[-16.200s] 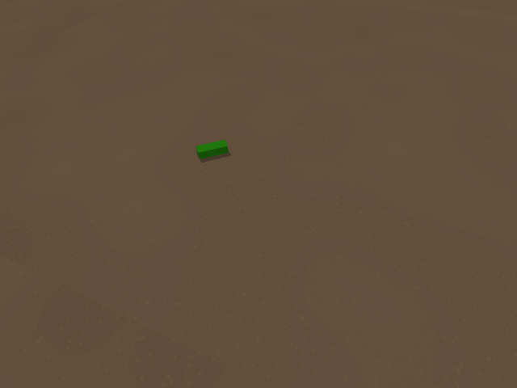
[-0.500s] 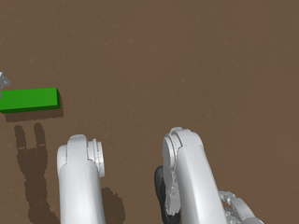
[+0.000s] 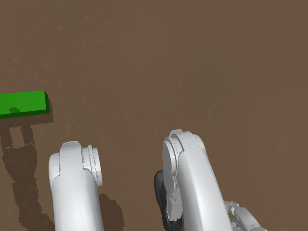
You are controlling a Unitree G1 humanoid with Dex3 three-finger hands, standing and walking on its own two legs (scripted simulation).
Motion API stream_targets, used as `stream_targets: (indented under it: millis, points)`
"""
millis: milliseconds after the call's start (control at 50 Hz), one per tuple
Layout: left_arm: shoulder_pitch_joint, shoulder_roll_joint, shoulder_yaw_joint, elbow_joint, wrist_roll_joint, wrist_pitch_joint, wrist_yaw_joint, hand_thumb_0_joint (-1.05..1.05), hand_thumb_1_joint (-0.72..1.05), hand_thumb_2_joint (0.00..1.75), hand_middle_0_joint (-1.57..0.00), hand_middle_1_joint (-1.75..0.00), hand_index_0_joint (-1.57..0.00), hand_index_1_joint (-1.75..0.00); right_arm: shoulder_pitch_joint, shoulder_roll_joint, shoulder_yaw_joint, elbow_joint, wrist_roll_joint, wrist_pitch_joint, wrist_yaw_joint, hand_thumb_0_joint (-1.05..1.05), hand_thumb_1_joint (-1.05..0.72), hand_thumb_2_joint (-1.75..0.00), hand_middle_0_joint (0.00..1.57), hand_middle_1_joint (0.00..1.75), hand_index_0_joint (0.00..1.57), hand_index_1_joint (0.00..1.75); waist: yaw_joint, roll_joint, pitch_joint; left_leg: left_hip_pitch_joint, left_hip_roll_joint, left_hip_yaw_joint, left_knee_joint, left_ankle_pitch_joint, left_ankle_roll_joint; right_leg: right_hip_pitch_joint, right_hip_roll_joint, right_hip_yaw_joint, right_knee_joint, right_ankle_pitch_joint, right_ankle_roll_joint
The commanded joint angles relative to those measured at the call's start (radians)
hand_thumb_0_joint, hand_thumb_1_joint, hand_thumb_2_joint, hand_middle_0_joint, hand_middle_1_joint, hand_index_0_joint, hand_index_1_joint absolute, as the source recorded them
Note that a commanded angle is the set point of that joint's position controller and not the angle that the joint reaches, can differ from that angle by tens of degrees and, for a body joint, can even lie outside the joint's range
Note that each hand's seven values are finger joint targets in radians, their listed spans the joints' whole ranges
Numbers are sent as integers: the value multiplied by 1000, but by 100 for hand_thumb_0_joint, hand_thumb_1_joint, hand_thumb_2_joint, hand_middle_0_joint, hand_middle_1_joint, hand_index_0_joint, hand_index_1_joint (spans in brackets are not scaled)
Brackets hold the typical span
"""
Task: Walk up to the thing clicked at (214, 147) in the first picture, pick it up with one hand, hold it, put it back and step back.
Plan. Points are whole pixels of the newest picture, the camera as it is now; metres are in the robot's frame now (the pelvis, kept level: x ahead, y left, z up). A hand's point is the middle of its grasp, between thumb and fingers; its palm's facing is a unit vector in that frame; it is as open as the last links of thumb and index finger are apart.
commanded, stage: rise first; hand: left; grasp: from above
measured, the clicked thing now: (15, 105) +0.45 +0.36 -0.29
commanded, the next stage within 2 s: approach in 1.36 s
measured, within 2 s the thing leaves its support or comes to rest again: neither
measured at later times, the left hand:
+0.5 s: hand out of the picture +0.40 +0.39 -0.18, palm faces -0.44 -0.12 -0.89, open 14.1 cm
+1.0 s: hand out of the picture +0.41 +0.39 -0.17, palm faces -0.42 -0.11 -0.90, open 14.2 cm
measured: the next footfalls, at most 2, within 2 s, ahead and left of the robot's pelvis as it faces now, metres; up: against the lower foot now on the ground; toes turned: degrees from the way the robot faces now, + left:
none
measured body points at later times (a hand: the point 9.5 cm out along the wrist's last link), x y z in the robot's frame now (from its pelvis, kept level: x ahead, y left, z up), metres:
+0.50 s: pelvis +0.00 +0.00 -0.01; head +0.23 +0.11 +0.36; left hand +0.42 +0.39 -0.12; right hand +0.09 -0.27 -0.10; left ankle +0.07 +0.13 -0.28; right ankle +0.10 -0.13 -0.28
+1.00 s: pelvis +0.00 +0.00 +0.00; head +0.23 +0.11 +0.37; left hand +0.42 +0.40 -0.12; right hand +0.10 -0.27 -0.10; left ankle +0.07 +0.13 -0.28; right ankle +0.10 -0.13 -0.28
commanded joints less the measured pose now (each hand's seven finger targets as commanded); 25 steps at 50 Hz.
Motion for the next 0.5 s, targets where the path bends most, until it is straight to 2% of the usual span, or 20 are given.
stream_targets:
  millis: [0,60,120,140,180,200,260,280,300,360,380,480]
  points:
    - [-249,331,46,-130,-21,-2,48,0,-55,102,-6,-100,-6,-101,156,-267,-76,-19,-5,-7,-11,0,-90,-90,20,30,20,30,21,366,-639,567,-1,129,-257,160,44,208,18,-104,-230,193,-87]
    - [-256,318,34,-119,-15,-3,51,0,-55,102,-6,-101,-6,-101,157,-270,-74,-15,-11,-9,-10,0,-90,-90,20,30,20,30,8,372,-639,568,0,125,-254,167,43,205,20,-107,-229,200,-86]
    - [-249,327,45,-110,-19,-4,58,0,-55,102,-6,-100,-6,-101,160,-271,-71,-13,-14,-10,-8,0,-90,-90,20,30,20,30,11,363,-632,556,-1,126,-247,174,44,218,18,-106,-225,208,-83]
    - [-254,317,31,-109,-14,-3,54,0,-55,102,-6,-101,-6,-101,159,-269,-68,-13,-17,-10,-7,0,-90,-90,20,30,20,30,3,363,-639,569,0,120,-247,182,45,212,20,-111,-220,211,-83]
    - [-268,332,33,-107,-6,-3,57,0,-55,102,-6,-102,-6,-102,164,-273,-67,-12,-17,-12,-7,0,-90,-90,20,30,20,30,1,369,-658,581,3,120,-237,209,45,219,22,-109,-223,238,-83]
    - [-268,325,32,-90,-9,-1,59,0,-56,103,-7,-101,-6,-102,168,-272,-64,-12,-17,-12,-5,0,-90,-90,20,30,20,30,-8,357,-637,564,2,119,-233,203,46,223,21,-110,-218,234,-81]
    - [-286,340,41,-82,-16,0,67,0,-55,101,-6,-102,-6,-102,159,-273,-60,-16,-19,-17,-4,0,-90,-90,20,30,20,30,-7,356,-622,542,3,118,-238,165,45,212,20,-112,-221,206,-83]
    - [-280,346,43,-89,-8,0,67,0,-55,102,-6,-102,-6,-102,159,-275,-58,-16,-21,-17,-6,0,-90,-90,20,30,20,30,2,372,-631,567,4,118,-240,177,44,212,21,-114,-218,210,-83]
    - [-282,348,45,-74,-14,3,67,0,-55,101,-7,-102,-6,-102,154,-276,-58,-18,-17,-19,-5,0,-90,-90,20,30,20,30,0,384,-624,568,4,118,-241,167,42,195,20,-116,-209,199,-85]
    - [-283,345,31,-65,-3,8,67,0,-55,102,-6,-103,-6,-103,146,-275,-50,-21,-24,-19,-5,0,-90,-90,20,30,20,30,-4,388,-616,547,2,121,-241,145,42,203,23,-114,-218,189,-86]
    - [-292,363,37,-69,-1,7,66,0,-55,102,-7,-102,-6,-102,145,-275,-45,-23,-22,-19,-6,0,-90,-90,20,30,20,30,-4,389,-609,536,1,122,-242,136,42,204,24,-114,-218,182,-87]
    - [-283,370,43,-72,-8,10,60,0,-56,102,-7,-102,-6,-102,152,-283,-44,-23,-25,-23,-7,0,-90,-90,20,30,20,30,-6,391,-622,563,4,113,-237,168,43,203,23,-120,-204,205,-84]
